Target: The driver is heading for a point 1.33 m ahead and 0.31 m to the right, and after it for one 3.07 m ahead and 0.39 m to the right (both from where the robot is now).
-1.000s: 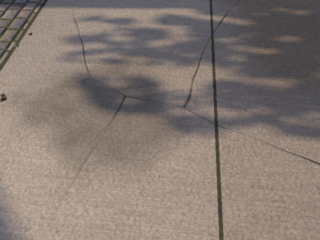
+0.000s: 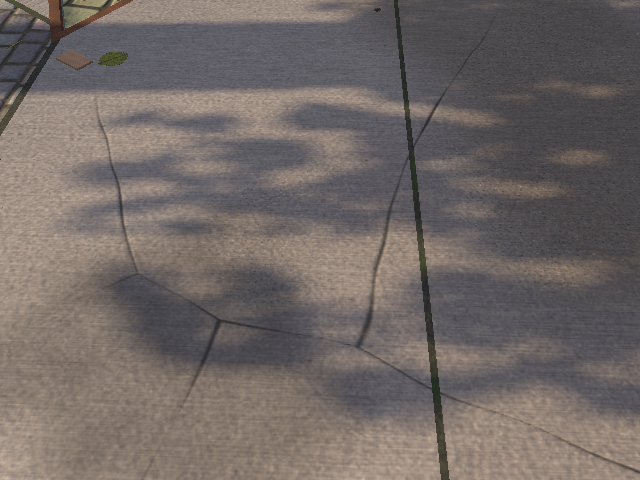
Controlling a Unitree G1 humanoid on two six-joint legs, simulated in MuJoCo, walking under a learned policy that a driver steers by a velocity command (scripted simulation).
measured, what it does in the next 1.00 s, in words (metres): walks ahead: right foot, then left foot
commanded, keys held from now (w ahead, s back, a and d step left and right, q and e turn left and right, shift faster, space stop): w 0.88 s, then no key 0.12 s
